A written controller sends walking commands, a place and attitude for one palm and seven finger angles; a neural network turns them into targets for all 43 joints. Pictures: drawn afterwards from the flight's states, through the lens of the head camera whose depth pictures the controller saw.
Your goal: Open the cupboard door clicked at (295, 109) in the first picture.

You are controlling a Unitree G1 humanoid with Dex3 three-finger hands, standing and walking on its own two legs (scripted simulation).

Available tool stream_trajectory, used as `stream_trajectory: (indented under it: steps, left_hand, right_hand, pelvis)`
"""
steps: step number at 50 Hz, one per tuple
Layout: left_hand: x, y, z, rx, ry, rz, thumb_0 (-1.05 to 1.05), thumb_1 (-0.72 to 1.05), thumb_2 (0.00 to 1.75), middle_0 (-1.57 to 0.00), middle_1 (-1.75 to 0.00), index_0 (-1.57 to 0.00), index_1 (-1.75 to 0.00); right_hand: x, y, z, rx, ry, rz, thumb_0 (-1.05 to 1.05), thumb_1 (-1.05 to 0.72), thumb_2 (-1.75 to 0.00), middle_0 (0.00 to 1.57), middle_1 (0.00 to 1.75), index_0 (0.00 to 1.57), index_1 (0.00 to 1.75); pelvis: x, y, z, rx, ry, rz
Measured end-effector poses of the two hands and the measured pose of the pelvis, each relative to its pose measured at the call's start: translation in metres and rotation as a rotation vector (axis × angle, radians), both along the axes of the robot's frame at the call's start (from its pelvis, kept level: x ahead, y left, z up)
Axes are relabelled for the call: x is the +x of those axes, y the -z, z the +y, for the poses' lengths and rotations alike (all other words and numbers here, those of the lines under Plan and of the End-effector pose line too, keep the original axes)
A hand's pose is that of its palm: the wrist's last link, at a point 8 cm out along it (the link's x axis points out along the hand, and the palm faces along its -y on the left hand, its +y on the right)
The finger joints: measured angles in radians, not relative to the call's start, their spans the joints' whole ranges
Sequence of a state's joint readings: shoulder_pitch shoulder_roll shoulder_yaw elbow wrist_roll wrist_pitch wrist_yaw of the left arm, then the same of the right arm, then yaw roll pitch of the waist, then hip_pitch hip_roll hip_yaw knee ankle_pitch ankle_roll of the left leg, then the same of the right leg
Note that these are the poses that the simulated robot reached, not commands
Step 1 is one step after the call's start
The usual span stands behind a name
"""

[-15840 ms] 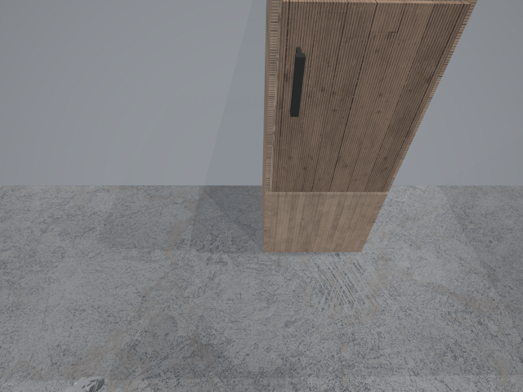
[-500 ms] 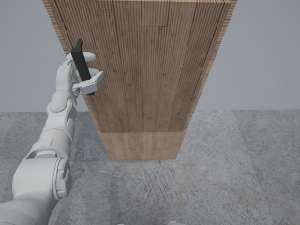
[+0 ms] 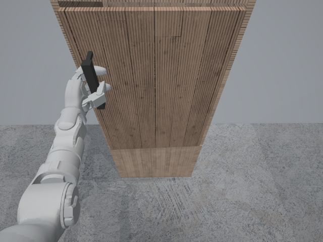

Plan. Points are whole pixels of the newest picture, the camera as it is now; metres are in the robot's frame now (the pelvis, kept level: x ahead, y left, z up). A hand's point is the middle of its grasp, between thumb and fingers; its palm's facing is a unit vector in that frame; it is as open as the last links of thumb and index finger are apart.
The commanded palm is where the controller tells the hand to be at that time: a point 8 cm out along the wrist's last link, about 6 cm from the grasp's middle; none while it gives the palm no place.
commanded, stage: pull the door open along its arc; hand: left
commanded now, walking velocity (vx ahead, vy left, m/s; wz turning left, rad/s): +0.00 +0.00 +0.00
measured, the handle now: (95, 82) +0.50 +0.17 +0.11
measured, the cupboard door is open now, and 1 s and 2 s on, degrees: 2 39 40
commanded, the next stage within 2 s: open thumb and fingers to let go in 0.78 s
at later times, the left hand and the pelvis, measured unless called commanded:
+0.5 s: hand (127, 146) +0.30 +0.07 +0.12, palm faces +0.36 -0.93 +0.04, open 5.7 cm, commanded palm +0.24 +0.10 +0.12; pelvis +0.00 -0.01 +0.01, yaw +3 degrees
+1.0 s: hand (145, 167) +0.25 +0.03 +0.12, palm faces +0.35 -0.94 +0.00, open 6.1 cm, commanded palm +0.20 +0.07 +0.12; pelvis +0.00 -0.05 +0.01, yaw +4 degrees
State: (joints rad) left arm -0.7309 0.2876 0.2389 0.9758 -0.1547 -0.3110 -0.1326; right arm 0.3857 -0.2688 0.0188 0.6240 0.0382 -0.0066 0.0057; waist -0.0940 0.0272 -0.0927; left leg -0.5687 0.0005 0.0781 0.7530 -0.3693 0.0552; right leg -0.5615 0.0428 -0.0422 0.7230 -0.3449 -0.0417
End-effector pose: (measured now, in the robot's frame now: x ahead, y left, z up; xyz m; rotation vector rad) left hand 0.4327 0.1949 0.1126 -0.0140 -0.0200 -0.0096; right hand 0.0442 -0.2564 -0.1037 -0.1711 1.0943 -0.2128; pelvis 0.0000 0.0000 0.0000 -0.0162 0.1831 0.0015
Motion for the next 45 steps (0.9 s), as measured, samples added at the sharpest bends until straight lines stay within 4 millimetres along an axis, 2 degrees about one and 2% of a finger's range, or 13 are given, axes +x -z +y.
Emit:
stream_trajectory:
  steps: [6,12,15,21,26,30,34,40,45]
  left_hand:
    - [-0.029,0.001,-0.004,-0.005,0.018,-0.027,0.01,0.74,0.77,-0.37,-1.35,-0.37,-1.35]
    - [-0.074,0.003,-0.017,-0.046,-0.009,-0.035,0.02,0.71,0.74,-0.37,-1.35,-0.37,-1.35]
    - [-0.1,0.003,-0.03,-0.098,-0.125,-0.031,0.03,0.7,0.74,-0.37,-1.35,-0.38,-1.35]
    - [-0.15,-0.001,-0.065,-0.085,-0.31,0.002,0.02,0.7,0.76,-0.35,-1.35,-0.38,-1.35]
    - [-0.177,-0.004,-0.089,-0.012,-0.371,0.029,0.01,0.71,0.79,-0.35,-1.35,-0.39,-1.35]
    - [-0.192,-0.006,-0.1,0.013,-0.351,0.038,0.01,0.7,0.77,-0.36,-1.35,-0.38,-1.35]
    - [-0.207,-0.007,-0.11,0.022,-0.3,0.047,0.01,0.7,0.75,-0.37,-1.34,-0.37,-1.35]
    - [-0.226,-0.008,-0.125,0.021,-0.212,0.069,0.01,0.68,0.72,-0.37,-1.33,-0.39,-1.35]
    - [-0.229,-0.008,-0.129,0.018,-0.244,0.066,0.02,0.67,0.73,-0.38,-1.32,-0.39,-1.35]
  right_hand:
    - [0.016,-0.005,0.002,0.023,-0.003,-0.058,0.01,-0.91,-0.9,0.2,0.3,0.2,0.3]
    - [0.054,-0.013,0.01,0.045,-0.05,-0.174,0.01,-0.91,-0.9,0.2,0.3,0.2,0.3]
    - [0.081,-0.019,0.017,0.059,-0.11,-0.238,0.01,-0.91,-0.9,0.2,0.3,0.2,0.3]
    - [0.132,-0.035,0.038,0.092,-0.229,-0.35,0.01,-0.91,-0.9,0.2,0.3,0.2,0.3]
    - [0.159,-0.048,0.054,0.119,-0.287,-0.403,0.01,-0.91,-0.9,0.2,0.3,0.2,0.3]
    - [0.167,-0.054,0.059,0.151,-0.298,-0.43,0.01,-0.91,-0.9,0.2,0.3,0.2,0.3]
    - [0.166,-0.054,0.056,0.18,-0.298,-0.435,0.01,-0.91,-0.9,0.2,0.3,0.2,0.3]
    - [0.156,-0.046,0.04,0.201,-0.269,-0.409,0.01,-0.91,-0.9,0.2,0.3,0.2,0.3]
    - [0.148,-0.037,0.02,0.166,-0.259,-0.373,0.01,-0.91,-0.9,0.2,0.3,0.2,0.3]
  pelvis:
    - [0.004,-0.003,0.0,0.003,0.011,-0.026]
    - [0.005,-0.007,-0.001,0.006,0.01,-0.065]
    - [0.003,-0.008,-0.002,0.009,0.002,-0.083]
    - [0.0,-0.008,-0.007,0.013,-0.026,-0.12]
    - [-0.003,-0.008,-0.015,0.014,-0.051,-0.155]
    - [-0.003,-0.009,-0.022,0.014,-0.059,-0.182]
    - [-0.002,-0.01,-0.028,0.016,-0.06,-0.2]
    - [0.001,-0.01,-0.037,0.021,-0.05,-0.212]
    - [0.001,-0.009,-0.046,0.026,-0.058,-0.218]
